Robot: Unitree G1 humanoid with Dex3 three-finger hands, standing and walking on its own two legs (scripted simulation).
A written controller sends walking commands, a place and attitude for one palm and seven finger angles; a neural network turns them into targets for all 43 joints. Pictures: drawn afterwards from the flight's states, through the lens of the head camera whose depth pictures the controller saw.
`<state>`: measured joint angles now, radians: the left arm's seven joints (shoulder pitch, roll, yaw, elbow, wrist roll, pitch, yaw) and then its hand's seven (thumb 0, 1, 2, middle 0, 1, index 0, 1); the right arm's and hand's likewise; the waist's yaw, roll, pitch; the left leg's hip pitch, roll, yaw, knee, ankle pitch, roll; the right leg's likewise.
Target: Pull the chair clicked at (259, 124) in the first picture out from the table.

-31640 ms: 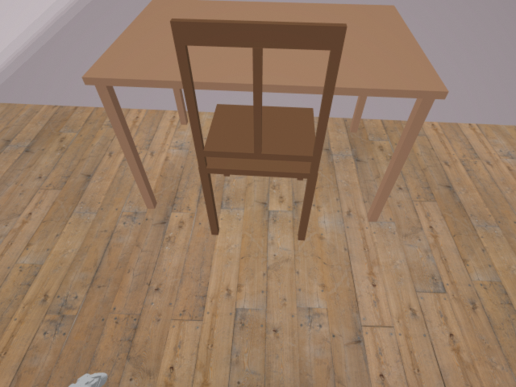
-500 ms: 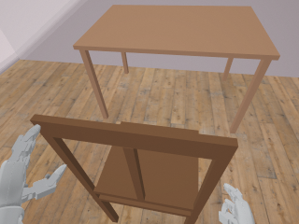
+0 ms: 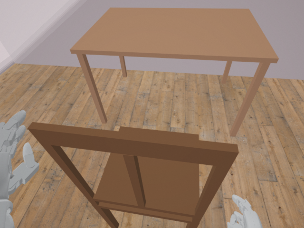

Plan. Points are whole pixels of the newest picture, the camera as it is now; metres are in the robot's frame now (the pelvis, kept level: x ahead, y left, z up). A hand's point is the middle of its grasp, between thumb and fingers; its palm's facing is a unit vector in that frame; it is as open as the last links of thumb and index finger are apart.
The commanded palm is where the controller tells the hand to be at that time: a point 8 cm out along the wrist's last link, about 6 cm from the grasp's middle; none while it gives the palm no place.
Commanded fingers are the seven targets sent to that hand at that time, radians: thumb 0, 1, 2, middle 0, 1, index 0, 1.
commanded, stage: step back with the hand held close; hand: left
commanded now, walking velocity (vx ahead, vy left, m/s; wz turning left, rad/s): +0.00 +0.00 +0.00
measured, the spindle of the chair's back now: (137, 184) +0.26 +0.09 -0.07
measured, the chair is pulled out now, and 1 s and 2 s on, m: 0.65 0.65 0.65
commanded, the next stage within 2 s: stop stepping back and stand still in 1.74 s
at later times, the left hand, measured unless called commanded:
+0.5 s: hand (29, 175) +0.16 +0.26 +0.15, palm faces +0.30 -0.75 -0.59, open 7.4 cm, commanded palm +0.11 +0.30 +0.18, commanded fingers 0.00 0.90 0.90 -0.20 -0.30 -0.20 -0.30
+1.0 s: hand out of the picture +0.09 +0.29 +0.16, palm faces +0.43 -0.73 -0.53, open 7.4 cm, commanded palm +0.02 +0.32 +0.18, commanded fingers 0.00 0.90 0.90 -0.20 -0.30 -0.20 -0.30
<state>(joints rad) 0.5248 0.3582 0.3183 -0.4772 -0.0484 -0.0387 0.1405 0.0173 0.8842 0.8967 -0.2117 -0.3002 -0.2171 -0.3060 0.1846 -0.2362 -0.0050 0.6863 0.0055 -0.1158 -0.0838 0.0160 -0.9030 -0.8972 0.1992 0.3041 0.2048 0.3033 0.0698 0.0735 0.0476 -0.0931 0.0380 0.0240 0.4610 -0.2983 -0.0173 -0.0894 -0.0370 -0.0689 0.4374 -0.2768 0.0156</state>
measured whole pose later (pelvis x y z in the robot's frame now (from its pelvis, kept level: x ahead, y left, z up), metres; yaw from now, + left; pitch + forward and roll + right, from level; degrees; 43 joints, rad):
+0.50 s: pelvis -0.04 +0.01 +0.00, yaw -2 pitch +0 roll +1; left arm 0.62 0.43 0.40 -0.48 -0.05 -0.12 0.13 0.01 0.89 0.90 -0.20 -0.29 -0.22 -0.31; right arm 0.13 -0.22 -0.03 0.59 0.02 -0.02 -0.09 0.01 -0.90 -0.90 0.20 0.30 0.20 0.30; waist 0.00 0.05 0.08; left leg -0.23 0.02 0.07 0.45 -0.22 0.00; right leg -0.27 -0.06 -0.02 0.48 -0.21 0.03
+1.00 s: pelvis -0.11 +0.02 -0.01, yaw +1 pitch -1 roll -1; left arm 0.56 0.46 0.45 -0.52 -0.02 -0.20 0.18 0.02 0.89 0.90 -0.21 -0.30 -0.22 -0.31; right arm 0.22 -0.20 0.00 0.59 0.01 -0.12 -0.09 0.02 -0.90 -0.90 0.20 0.30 0.21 0.30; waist 0.00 0.01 0.07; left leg -0.39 0.01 0.01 0.59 -0.18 0.02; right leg -0.37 -0.03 -0.03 0.55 -0.19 0.02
